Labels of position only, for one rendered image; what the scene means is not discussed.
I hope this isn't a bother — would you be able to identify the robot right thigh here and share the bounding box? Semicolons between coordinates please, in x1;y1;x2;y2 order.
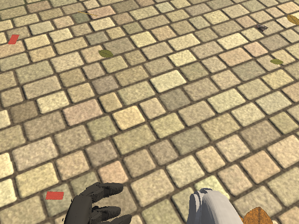
188;189;244;224

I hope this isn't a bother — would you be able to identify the robot left hand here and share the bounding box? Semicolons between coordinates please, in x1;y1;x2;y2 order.
62;182;132;224

